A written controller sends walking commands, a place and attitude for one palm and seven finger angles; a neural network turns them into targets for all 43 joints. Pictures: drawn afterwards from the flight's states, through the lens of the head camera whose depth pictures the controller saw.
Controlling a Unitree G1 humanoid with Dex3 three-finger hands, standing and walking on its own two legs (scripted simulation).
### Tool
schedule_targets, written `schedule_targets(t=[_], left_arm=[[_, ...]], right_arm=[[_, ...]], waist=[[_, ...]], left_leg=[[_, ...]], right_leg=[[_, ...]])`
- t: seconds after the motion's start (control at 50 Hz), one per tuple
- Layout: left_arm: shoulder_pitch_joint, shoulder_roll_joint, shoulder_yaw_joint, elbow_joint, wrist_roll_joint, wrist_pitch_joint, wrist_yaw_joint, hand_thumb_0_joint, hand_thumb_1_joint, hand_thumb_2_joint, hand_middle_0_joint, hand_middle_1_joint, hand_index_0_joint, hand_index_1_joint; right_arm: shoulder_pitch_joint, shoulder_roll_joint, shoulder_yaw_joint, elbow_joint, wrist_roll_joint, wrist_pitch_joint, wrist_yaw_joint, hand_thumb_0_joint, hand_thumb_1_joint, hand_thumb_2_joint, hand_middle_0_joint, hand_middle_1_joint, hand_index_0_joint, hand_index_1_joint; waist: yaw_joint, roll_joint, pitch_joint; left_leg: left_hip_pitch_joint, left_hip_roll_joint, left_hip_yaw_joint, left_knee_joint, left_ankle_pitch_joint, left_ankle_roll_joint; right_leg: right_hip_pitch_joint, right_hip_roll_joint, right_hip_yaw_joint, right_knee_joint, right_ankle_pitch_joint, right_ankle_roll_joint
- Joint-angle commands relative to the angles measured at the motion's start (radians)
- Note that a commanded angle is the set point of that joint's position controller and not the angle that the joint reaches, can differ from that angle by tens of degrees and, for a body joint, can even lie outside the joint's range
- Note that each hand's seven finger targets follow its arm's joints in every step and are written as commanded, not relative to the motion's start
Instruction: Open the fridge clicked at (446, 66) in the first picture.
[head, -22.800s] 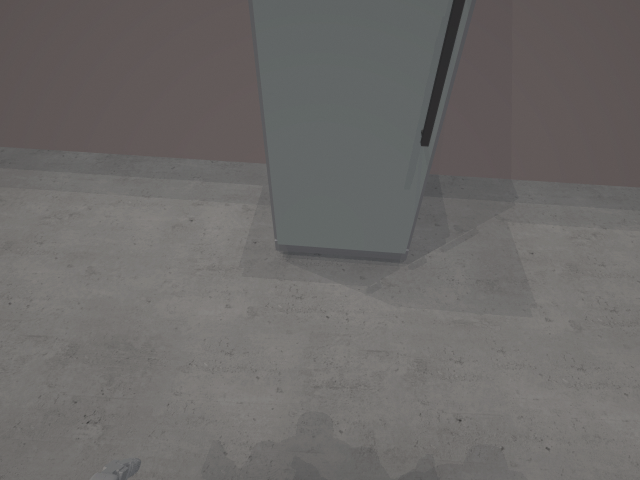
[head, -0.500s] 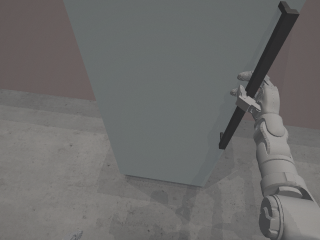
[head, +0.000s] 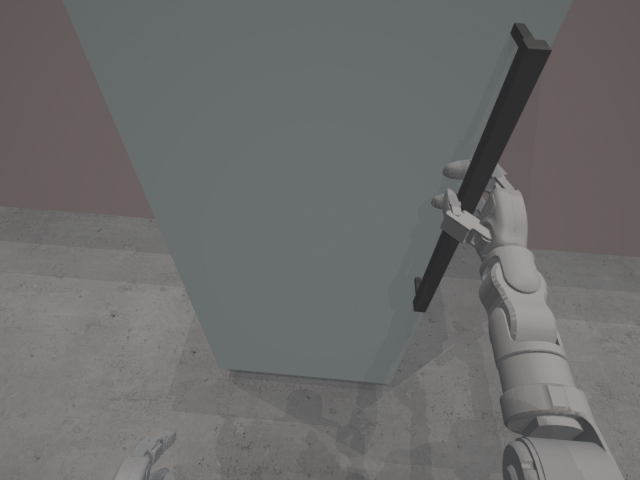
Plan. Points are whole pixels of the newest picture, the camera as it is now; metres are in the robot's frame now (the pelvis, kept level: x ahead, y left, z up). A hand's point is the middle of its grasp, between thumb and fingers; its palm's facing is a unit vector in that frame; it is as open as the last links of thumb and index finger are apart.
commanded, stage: pull the door a little, standing still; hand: right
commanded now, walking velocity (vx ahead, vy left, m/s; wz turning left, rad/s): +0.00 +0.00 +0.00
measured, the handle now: (455, 208) +0.47 -0.13 +0.10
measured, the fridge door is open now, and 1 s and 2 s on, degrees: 0 31 64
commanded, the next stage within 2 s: walk backward, drawing the door open in 0.20 s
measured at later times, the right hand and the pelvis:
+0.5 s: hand (447, 289) +0.31 -0.10 +0.13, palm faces -0.07 +0.99 -0.13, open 6.0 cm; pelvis +0.00 +0.00 +0.01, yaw -1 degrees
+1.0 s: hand (381, 411) +0.18 -0.03 +0.13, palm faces +0.00 +0.99 -0.16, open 6.3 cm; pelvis -0.10 +0.07 +0.00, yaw -5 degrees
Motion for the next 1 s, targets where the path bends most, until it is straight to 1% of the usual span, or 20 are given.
schedule_targets(t=[0.0,0.18,0.26,0.28,0.3,0.32,0.34,0.36,0.44,0.5,0.54,0.58,0.66,0.72,0.76,0.82,0.88,0.94,0.96,0.98], left_arm=[[-0.004,0.122,0.043,-0.132,0.001,-0.045,0.003,0.0,0.9,0.9,-0.2,-0.3,-0.2,-0.3],[-0.087,0.107,0.031,-0.207,-0.004,-0.044,-0.009,0.0,0.9,0.9,-0.2,-0.3,-0.2,-0.3],[-0.136,0.091,0.02,-0.242,-0.008,-0.04,-0.013,0.0,0.9,0.9,-0.2,-0.3,-0.2,-0.3],[-0.143,0.097,0.021,-0.244,-0.007,-0.034,-0.01,0.0,0.9,0.9,-0.2,-0.3,-0.2,-0.3],[-0.175,0.098,0.004,-0.213,-0.002,-0.028,0.032,0.0,0.9,0.9,-0.2,-0.3,-0.2,-0.3],[-0.15,0.084,0.01,-0.169,0.015,-0.017,0.054,0.0,0.9,0.9,-0.2,-0.3,-0.2,-0.3],[-0.158,0.084,0.009,-0.178,0.026,-0.012,0.057,0.0,0.9,0.9,-0.2,-0.3,-0.2,-0.3],[-0.157,0.089,0.011,-0.182,0.027,-0.003,0.06,0.0,0.9,0.9,-0.2,-0.3,-0.2,-0.3],[-0.161,0.084,0.016,-0.198,0.037,0.032,0.061,0.0,0.9,0.9,-0.2,-0.3,-0.2,-0.3],[-0.188,0.071,0.012,-0.213,0.042,0.049,0.054,0.0,0.9,0.9,-0.2,-0.3,-0.2,-0.3],[-0.207,0.063,0.008,-0.225,0.049,0.055,0.051,0.0,0.9,0.9,-0.2,-0.3,-0.2,-0.3],[-0.211,0.066,0.004,-0.228,0.055,0.057,0.05,0.0,0.9,0.9,-0.2,-0.3,-0.2,-0.3],[-0.225,0.051,-0.004,-0.228,0.057,0.048,0.044,0.0,0.9,0.9,-0.2,-0.3,-0.2,-0.3],[-0.228,0.038,0.0,-0.225,0.049,0.039,0.048,0.0,0.9,0.9,-0.2,-0.3,-0.2,-0.3],[-0.218,0.032,0.002,-0.22,0.043,0.027,0.053,0.0,0.9,0.9,-0.2,-0.3,-0.2,-0.3],[-0.227,0.029,0.004,-0.211,0.041,0.014,0.059,0.0,0.9,0.9,-0.2,-0.3,-0.2,-0.3],[-0.23,0.036,0.012,-0.203,0.039,0.003,0.065,0.0,0.9,0.9,-0.2,-0.3,-0.2,-0.3],[-0.264,0.035,0.022,-0.201,0.043,-0.017,0.074,0.0,0.9,0.9,-0.2,-0.3,-0.2,-0.3],[-0.28,0.036,0.028,-0.194,0.047,-0.025,0.075,0.0,0.9,0.9,-0.2,-0.3,-0.2,-0.3],[-0.287,0.034,0.035,-0.187,0.047,-0.032,0.077,0.0,0.9,0.9,-0.2,-0.3,-0.2,-0.3]], right_arm=[[-0.226,-0.107,-0.012,-0.3,0.008,-0.076,0.028,0.0,-0.9,-0.9,0.45,1.4,0.45,1.4],[0.132,-0.088,0.008,-0.558,0.033,-0.029,0.053,0.0,-0.9,-0.9,0.45,1.4,0.45,1.4],[0.327,-0.057,0.039,-0.755,0.044,0.022,0.057,0.0,-0.9,-0.9,0.45,1.4,0.45,1.4],[0.355,-0.092,0.015,-0.783,0.041,0.033,0.05,0.0,-0.9,-0.9,0.45,1.4,0.45,1.4],[-0.135,-0.269,0.022,-0.91,-0.057,-0.065,-0.01,0.0,-0.9,-0.9,0.45,1.4,0.45,1.4],[0.03,-0.176,0.045,-0.741,-0.066,-0.075,-0.043,0.0,-0.9,-0.9,0.45,1.4,0.45,1.4],[0.152,-0.115,0.093,-0.732,-0.073,-0.077,-0.053,0.0,-0.9,-0.9,0.45,1.4,0.45,1.4],[0.222,-0.102,0.114,-0.744,-0.081,-0.076,-0.058,0.0,-0.9,-0.9,0.45,1.4,0.45,1.4],[0.256,-0.08,0.163,-0.843,-0.097,-0.095,-0.063,0.0,-0.9,-0.9,0.45,1.4,0.45,1.4],[0.285,-0.066,0.184,-0.899,-0.098,-0.098,-0.068,0.0,-0.9,-0.9,0.45,1.4,0.45,1.4],[0.294,-0.054,0.199,-0.944,-0.103,-0.102,-0.072,0.0,-0.9,-0.9,0.45,1.4,0.45,1.4],[0.32,-0.058,0.199,-0.948,-0.108,-0.098,-0.081,0.0,-0.9,-0.9,0.45,1.4,0.45,1.4],[0.381,-0.053,0.198,-0.976,-0.112,-0.099,-0.088,0.0,-0.9,-0.9,0.45,1.4,0.45,1.4],[0.406,-0.062,0.189,-0.992,-0.114,-0.098,-0.093,0.0,-0.9,-0.9,0.45,1.4,0.45,1.4],[0.416,-0.062,0.191,-1.002,-0.114,-0.097,-0.093,0.0,-0.9,-0.9,0.45,1.4,0.45,1.4],[0.43,-0.058,0.212,-1.026,-0.117,-0.088,-0.093,0.0,-0.9,-0.9,0.45,1.4,0.45,1.4],[0.431,-0.058,0.225,-1.061,-0.123,-0.084,-0.095,0.0,-0.9,-0.9,0.45,1.4,0.45,1.4],[0.474,-0.032,0.24,-1.078,-0.128,-0.081,-0.087,0.0,-0.9,-0.9,0.45,1.4,0.45,1.4],[0.487,-0.035,0.232,-1.088,-0.132,-0.08,-0.086,0.0,-0.9,-0.9,0.45,1.4,0.45,1.4],[0.487,-0.049,0.222,-1.103,-0.139,-0.077,-0.087,0.0,-0.9,-0.9,0.45,1.4,0.45,1.4]], waist=[[-0.041,0.047,-0.393],[-0.091,0.077,-0.338],[-0.095,0.069,-0.282],[-0.099,0.08,-0.272],[-0.014,0.022,-0.164],[-0.004,0.058,-0.145],[-0.019,0.056,-0.134],[-0.019,0.048,-0.156],[-0.003,0.022,-0.25],[0.0,-0.008,-0.255],[-0.003,-0.042,-0.231],[-0.006,-0.049,-0.193],[-0.002,-0.03,-0.18],[0.002,0.074,-0.189],[0.009,0.101,-0.179],[0.019,0.048,-0.129],[0.026,-0.033,-0.103],[0.006,-0.127,-0.079],[-0.008,-0.13,-0.068],[-0.01,-0.091,-0.072]], left_leg=[[0.227,-0.008,0.02,0.002,0.652,0.012],[0.331,0.005,0.024,-0.018,0.711,0.013],[0.328,0.009,0.028,-0.034,0.699,0.009],[0.345,0.012,0.025,-0.039,0.699,0.012],[0.244,0.093,-0.085,-0.142,0.671,0.002],[0.208,0.112,-0.065,-0.162,0.607,0.006],[0.202,0.112,-0.057,-0.153,0.611,0.005],[0.213,0.106,-0.045,-0.132,0.641,0.005],[0.214,0.063,0.01,-0.049,0.731,-0.013],[0.149,0.03,0.019,-0.03,0.479,-0.022],[0.129,0.015,0.02,-0.027,0.299,-0.023],[0.142,0.014,0.019,-0.038,0.243,-0.021],[0.204,0.032,0.01,-0.112,0.419,-0.025],[0.266,0.064,0.001,-0.174,0.445,-0.016],[0.222,0.07,0.005,-0.221,0.33,-0.01],[0.165,0.054,0.005,-0.253,0.089,-0.022],[0.189,0.016,0.014,-0.186,-0.027,-0.033],[0.304,-0.009,-0.03,0.007,-0.026,-0.034],[0.34,0.003,-0.062,0.0,-0.033,-0.025],[0.369,0.01,-0.078,-0.027,-0.039,-0.016]], right_leg=[[0.188,0.02,0.016,-0.011,0.662,-0.02],[0.181,0.017,-0.001,-0.045,0.673,-0.022],[0.19,0.017,-0.005,-0.068,0.631,-0.02],[0.18,0.018,-0.007,-0.07,0.613,-0.021],[0.176,-0.004,-0.002,-0.04,0.458,-0.035],[0.202,-0.005,0.022,-0.034,0.406,-0.037],[0.203,-0.016,0.033,-0.049,0.434,-0.036],[0.231,-0.027,0.041,-0.056,0.509,-0.035],[0.378,-0.068,0.066,-0.058,0.911,-0.033],[0.441,-0.111,0.102,-0.096,1.016,-0.037],[0.418,-0.133,0.12,-0.137,0.965,-0.044],[0.355,-0.14,0.143,-0.166,0.903,-0.047],[0.273,-0.118,0.129,-0.153,0.809,-0.039],[0.183,-0.058,0.088,-0.157,0.526,-0.019],[0.18,-0.029,0.072,-0.164,0.393,-0.016],[0.139,-0.027,0.092,-0.227,0.226,-0.017],[0.061,-0.057,0.172,-0.323,0.129,-0.028],[-0.142,-0.158,0.319,-0.426,-0.009,-0.094],[-0.191,-0.178,0.345,-0.422,-0.024,-0.101],[-0.213,-0.166,0.334,-0.404,-0.041,-0.095]])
